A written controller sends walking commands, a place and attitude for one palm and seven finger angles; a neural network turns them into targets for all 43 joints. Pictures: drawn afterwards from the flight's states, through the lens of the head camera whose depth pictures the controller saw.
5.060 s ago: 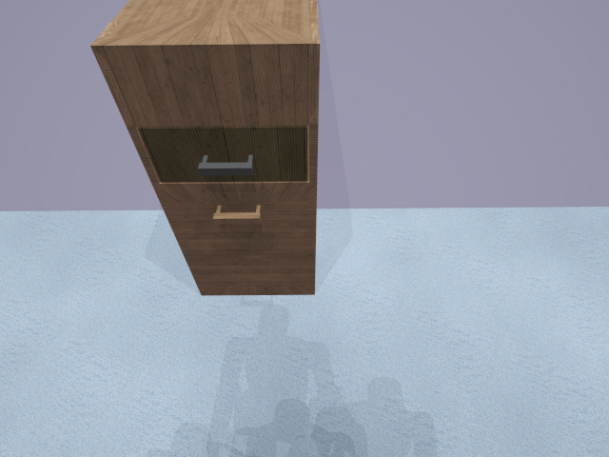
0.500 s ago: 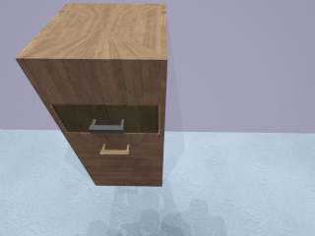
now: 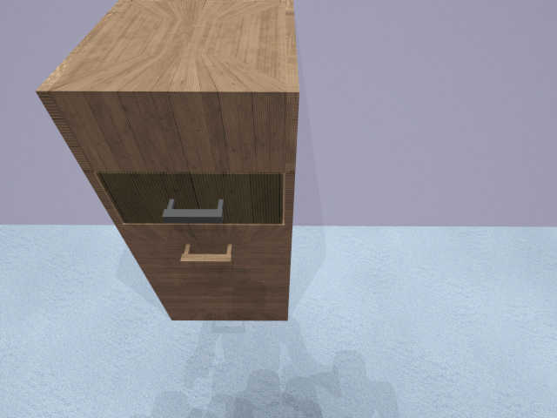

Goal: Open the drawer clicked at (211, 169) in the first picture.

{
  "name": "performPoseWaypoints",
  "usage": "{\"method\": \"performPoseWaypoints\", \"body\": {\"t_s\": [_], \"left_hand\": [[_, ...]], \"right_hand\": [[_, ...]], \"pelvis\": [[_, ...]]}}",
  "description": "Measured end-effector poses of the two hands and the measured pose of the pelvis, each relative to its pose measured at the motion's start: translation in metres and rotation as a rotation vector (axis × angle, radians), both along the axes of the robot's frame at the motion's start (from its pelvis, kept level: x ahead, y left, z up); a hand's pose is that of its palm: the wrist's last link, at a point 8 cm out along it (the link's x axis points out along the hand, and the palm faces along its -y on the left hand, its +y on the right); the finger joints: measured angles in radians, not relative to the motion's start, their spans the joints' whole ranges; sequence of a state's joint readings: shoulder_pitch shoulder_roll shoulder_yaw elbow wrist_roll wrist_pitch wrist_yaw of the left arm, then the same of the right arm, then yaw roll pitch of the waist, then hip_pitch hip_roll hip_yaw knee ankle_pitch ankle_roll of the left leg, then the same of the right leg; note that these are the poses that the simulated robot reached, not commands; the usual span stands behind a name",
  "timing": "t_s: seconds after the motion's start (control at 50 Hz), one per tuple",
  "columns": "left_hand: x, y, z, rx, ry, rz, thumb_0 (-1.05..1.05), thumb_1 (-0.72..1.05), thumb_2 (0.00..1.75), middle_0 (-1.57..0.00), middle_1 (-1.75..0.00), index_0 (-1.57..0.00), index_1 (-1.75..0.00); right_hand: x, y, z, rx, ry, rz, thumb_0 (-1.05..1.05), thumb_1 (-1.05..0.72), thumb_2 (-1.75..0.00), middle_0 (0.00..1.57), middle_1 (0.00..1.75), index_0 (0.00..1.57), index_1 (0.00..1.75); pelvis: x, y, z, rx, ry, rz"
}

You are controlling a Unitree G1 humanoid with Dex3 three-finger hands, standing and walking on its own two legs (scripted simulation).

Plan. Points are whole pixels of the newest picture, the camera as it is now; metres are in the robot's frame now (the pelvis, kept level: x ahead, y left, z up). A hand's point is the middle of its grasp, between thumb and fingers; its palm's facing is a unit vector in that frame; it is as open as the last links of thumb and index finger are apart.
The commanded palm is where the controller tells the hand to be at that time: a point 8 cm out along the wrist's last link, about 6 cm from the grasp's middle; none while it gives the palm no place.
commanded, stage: come to a stop and stand still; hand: left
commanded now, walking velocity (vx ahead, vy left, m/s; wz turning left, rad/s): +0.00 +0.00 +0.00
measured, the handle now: (195, 209) +0.54 +0.22 -0.09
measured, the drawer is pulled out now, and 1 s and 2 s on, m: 0.00 0.00 0.00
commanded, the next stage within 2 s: look again from close up in 0.26 s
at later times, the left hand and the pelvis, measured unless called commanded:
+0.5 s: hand out of the picture +0.00 +0.18 -0.17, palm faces -0.01 -0.98 -0.19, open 7.4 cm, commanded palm none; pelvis +0.01 +0.00 +0.01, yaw +0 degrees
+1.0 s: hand out of the picture +0.03 +0.16 -0.17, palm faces +0.01 -0.98 -0.20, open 7.3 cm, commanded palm +0.12 +0.21 -0.06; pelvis +0.03 -0.01 +0.01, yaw +0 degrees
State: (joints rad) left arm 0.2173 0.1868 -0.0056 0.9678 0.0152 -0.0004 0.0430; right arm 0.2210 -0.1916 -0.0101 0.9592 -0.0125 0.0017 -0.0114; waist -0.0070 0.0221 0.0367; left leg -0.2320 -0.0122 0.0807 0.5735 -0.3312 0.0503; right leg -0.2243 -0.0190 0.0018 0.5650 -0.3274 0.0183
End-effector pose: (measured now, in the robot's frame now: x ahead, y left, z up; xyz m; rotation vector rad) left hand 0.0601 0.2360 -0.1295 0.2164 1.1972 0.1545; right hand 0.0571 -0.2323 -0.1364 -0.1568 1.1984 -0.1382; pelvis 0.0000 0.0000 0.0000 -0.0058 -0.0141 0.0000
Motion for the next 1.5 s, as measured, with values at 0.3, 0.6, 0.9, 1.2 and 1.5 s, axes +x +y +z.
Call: {"method": "performPoseWaypoints", "body": {"t_s": [0.3, 0.6, 0.9, 1.2, 1.5], "left_hand": [[-0.042, 0.003, -0.001, -0.026, 0.121, 0.01, 0.0, 0.91, 0.9, -0.2, -0.3, -0.2, -0.3], [-0.062, -0.018, -0.01, -0.069, 0.225, 0.046, 0.0, 0.91, 0.9, -0.2, -0.3, -0.2, -0.3], [-0.038, -0.026, -0.01, -0.064, 0.195, 0.048, 0.0, 0.92, 0.9, -0.2, -0.3, -0.2, -0.3], [0.133, -0.016, 0.139, 0.75, -0.579, -0.57, 0.01, 0.84, 0.86, -0.21, -0.35, -0.2, -0.36], [0.081, -0.041, 0.121, 1.164, -0.68, -0.791, -0.01, 0.48, 0.72, -0.25, -0.56, -0.25, -0.57]], "right_hand": [[-0.045, 0.007, 0.0, 0.004, 0.124, 0.001, 0.01, -0.91, -0.9, 0.2, 0.3, 0.2, 0.3], [-0.053, 0.01, -0.002, 0.009, 0.199, -0.026, 0.01, -0.91, -0.9, 0.2, 0.3, 0.2, 0.3], [-0.034, 0.005, -0.003, 0.011, 0.187, -0.031, 0.01, -0.92, -0.9, 0.2, 0.3, 0.2, 0.3], [0.074, -0.036, 0.015, -0.035, -0.338, 0.06, 0.02, -0.92, -0.9, 0.2, 0.3, 0.2, 0.3], [0.193, -0.033, 0.027, -0.036, -0.519, 0.3, 0.01, -0.91, -0.9, 0.2, 0.3, 0.2, 0.3]], "pelvis": [[-0.003, 0.006, 0.006, 0.01, 0.008, -0.004], [0.012, 0.001, 0.007, 0.01, 0.005, -0.005], [0.026, -0.008, 0.006, 0.012, 0.011, -0.005], [0.01, -0.021, -0.008, 0.036, 0.135, -0.001], [-0.018, -0.056, -0.049, 0.039, 0.237, 0.038]]}}
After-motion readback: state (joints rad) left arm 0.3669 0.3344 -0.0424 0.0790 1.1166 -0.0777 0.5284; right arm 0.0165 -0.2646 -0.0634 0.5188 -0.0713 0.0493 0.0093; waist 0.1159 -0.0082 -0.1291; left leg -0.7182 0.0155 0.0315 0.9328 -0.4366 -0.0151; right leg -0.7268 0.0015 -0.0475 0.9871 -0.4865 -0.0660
